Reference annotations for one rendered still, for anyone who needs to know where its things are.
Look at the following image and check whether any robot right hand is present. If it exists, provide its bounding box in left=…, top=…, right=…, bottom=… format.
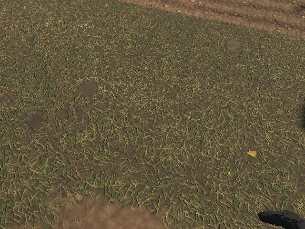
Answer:
left=258, top=210, right=305, bottom=229

